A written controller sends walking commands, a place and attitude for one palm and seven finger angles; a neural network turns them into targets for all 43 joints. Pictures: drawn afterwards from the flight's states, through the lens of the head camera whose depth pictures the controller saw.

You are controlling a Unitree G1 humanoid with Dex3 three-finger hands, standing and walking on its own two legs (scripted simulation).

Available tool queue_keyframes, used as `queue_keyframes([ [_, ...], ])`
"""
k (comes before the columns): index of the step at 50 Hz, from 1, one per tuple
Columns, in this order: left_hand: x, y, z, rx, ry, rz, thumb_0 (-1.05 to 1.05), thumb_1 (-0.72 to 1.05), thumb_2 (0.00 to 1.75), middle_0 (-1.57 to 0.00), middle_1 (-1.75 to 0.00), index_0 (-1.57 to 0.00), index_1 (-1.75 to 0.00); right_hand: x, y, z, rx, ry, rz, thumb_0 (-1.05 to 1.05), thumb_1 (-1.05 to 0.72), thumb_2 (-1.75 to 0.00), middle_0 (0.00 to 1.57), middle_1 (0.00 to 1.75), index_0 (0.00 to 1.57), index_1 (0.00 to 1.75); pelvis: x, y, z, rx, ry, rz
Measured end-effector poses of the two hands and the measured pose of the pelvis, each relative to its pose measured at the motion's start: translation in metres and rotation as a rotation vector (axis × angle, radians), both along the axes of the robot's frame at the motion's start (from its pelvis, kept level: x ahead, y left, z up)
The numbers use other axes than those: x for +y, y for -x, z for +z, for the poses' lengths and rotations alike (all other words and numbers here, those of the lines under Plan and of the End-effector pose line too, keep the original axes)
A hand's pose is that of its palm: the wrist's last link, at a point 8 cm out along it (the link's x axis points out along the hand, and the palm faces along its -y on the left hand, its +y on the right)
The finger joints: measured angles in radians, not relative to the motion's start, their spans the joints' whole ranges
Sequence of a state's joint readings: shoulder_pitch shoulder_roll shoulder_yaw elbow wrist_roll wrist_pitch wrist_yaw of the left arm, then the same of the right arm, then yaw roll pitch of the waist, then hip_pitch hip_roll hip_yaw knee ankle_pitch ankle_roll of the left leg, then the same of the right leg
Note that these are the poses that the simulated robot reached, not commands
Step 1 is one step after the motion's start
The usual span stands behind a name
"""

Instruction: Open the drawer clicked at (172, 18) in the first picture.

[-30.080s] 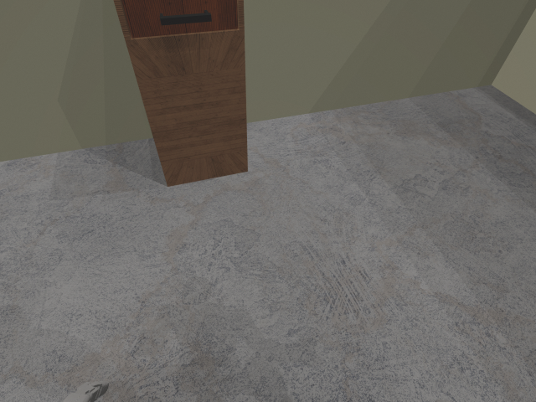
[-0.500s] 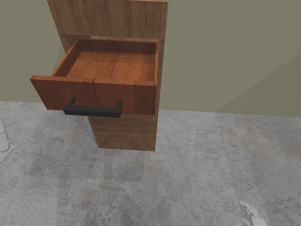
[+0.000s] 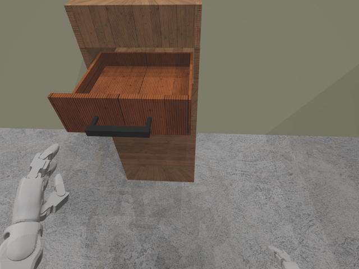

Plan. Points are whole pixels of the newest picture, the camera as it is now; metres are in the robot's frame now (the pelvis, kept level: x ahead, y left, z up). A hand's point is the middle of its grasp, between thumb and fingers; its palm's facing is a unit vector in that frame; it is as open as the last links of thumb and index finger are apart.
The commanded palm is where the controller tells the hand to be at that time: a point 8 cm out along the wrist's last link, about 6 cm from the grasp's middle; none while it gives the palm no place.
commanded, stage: let the arm hang, fingers relaxed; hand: left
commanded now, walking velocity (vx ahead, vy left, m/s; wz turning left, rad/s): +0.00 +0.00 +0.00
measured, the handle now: (120, 125) +0.47 +0.19 +0.06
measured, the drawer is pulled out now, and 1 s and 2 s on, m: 0.29 0.29 0.29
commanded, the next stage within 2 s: look to check the result in 1.00 s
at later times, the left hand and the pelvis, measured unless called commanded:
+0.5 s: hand out of the picture -0.02 +0.17 -0.16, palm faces +0.09 -0.97 -0.22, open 7.2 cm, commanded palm none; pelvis -0.01 -0.02 +0.01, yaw +2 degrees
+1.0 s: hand out of the picture -0.05 +0.13 -0.16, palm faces +0.06 -0.99 -0.15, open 7.3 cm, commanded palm none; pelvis -0.02 -0.02 +0.02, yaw +1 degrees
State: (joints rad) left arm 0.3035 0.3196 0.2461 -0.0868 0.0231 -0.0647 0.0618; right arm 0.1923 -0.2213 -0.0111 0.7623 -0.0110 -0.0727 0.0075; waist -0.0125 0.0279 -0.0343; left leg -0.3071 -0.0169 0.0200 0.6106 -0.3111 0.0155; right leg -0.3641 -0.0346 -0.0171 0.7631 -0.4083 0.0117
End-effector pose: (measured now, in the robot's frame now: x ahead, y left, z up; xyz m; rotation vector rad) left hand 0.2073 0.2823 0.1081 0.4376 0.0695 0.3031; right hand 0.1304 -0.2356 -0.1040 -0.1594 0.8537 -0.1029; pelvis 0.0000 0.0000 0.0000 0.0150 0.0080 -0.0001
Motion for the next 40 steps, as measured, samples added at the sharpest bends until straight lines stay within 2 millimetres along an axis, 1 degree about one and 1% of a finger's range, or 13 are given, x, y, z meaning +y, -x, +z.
queue_keyframes([
  [1,-0.005,0.0,-0.04,0.162,0.059,0.017,0.0,0.9,0.9,-0.19,-0.3,-0.2,-0.3,-0.002,0.006,-0.007,0.03,-0.005,-0.006,0.01,-0.9,-0.9,0.2,0.3,0.2,0.3,-0.001,0.001,-0.001,0.003,-0.01,0.001],
  [2,-0.015,0.006,-0.079,0.318,0.111,0.027,0.0,0.91,0.9,-0.19,-0.3,-0.2,-0.3,-0.004,0.013,-0.014,0.06,-0.01,-0.012,0.01,-0.9,-0.9,0.2,0.3,0.2,0.3,-0.004,0.001,-0.003,0.003,-0.02,0.0],
  [4,-0.042,0.031,-0.146,0.587,0.195,0.02,0.0,0.91,0.9,-0.19,-0.29,-0.19,-0.3,-0.009,0.029,-0.027,0.123,-0.019,-0.027,0.0,-0.91,-0.9,0.2,0.3,0.2,0.3,-0.01,0.003,-0.008,-0.008,-0.041,-0.005],
  [5,-0.058,0.049,-0.173,0.705,0.238,0.011,0.01,0.91,0.9,-0.19,-0.29,-0.19,-0.3,-0.012,0.038,-0.031,0.16,-0.021,-0.041,0.0,-0.91,-0.9,0.2,0.3,0.2,0.3,-0.013,0.003,-0.009,-0.018,-0.034,-0.005],
  [6,-0.073,0.071,-0.196,0.812,0.284,0.001,0.01,0.91,0.9,-0.19,-0.29,-0.2,-0.3,-0.014,0.047,-0.034,0.202,-0.019,-0.054,0.0,-0.91,-0.9,0.2,0.3,0.2,0.3,-0.015,0.004,-0.009,-0.027,-0.024,0.001],
  [8,-0.1,0.116,-0.226,0.982,0.387,0.007,0.01,0.92,0.89,-0.19,-0.29,-0.2,-0.3,-0.019,0.067,-0.035,0.29,-0.004,-0.071,0.01,-0.91,-0.9,0.2,0.3,0.2,0.3,-0.018,0.004,-0.006,-0.037,-0.005,0.017],
  [10,-0.097,0.133,-0.232,0.949,0.468,0.12,-0.06,0.99,0.89,-0.21,-0.3,-0.21,-0.3,-0.022,0.086,-0.034,0.386,0.025,-0.059,0.01,-0.91,-0.9,0.2,0.3,0.2,0.3,-0.022,0.005,-0.004,-0.038,0.018,0.042],
  [12,-0.088,0.147,-0.236,0.972,0.466,0.158,-0.09,1.02,0.89,-0.21,-0.3,-0.21,-0.3,-0.024,0.101,-0.031,0.462,0.048,-0.047,0.01,-0.91,-0.9,0.2,0.3,0.2,0.3,-0.023,0.006,-0.003,-0.038,0.033,0.056],
  [15,-0.074,0.171,-0.246,1.046,0.459,0.207,-0.08,1.0,0.89,-0.21,-0.3,-0.21,-0.31,-0.022,0.116,-0.03,0.504,0.066,-0.054,0.01,-0.91,-0.9,0.19,0.3,0.2,0.3,-0.022,0.006,-0.003,-0.033,0.05,0.073],
  [19,-0.063,0.202,-0.244,1.156,0.451,0.257,-0.04,0.97,0.89,-0.2,-0.3,-0.21,-0.3,-0.012,0.126,-0.025,0.52,0.053,-0.061,0.01,-0.91,-0.9,0.19,0.3,0.2,0.3,-0.02,0.005,0.005,-0.039,0.033,0.053],
  [24,-0.063,0.228,-0.234,1.238,0.436,0.27,-0.01,0.94,0.89,-0.2,-0.3,-0.2,-0.3,0.002,0.128,-0.027,0.511,0.008,-0.065,0.01,-0.92,-0.9,0.19,0.3,0.2,0.3,-0.017,0.008,0.013,-0.046,0.027,0.039],
  [30,-0.072,0.245,-0.23,1.283,0.438,0.263,0.0,0.92,0.9,-0.2,-0.3,-0.2,-0.3,0.008,0.138,-0.031,0.518,-0.024,-0.074,0.01,-0.94,-0.9,0.2,0.3,0.2,0.3,-0.014,0.012,0.016,-0.056,0.022,0.028],
  [40,-0.092,0.25,-0.237,1.29,0.474,0.223,0.0,0.91,0.9,-0.2,-0.3,-0.2,-0.3,0.018,0.167,-0.031,0.564,-0.051,-0.093,0.0,-0.92,-0.9,0.19,0.3,0.2,0.3,-0.016,0.019,0.017,-0.069,0.018,0.018],
])
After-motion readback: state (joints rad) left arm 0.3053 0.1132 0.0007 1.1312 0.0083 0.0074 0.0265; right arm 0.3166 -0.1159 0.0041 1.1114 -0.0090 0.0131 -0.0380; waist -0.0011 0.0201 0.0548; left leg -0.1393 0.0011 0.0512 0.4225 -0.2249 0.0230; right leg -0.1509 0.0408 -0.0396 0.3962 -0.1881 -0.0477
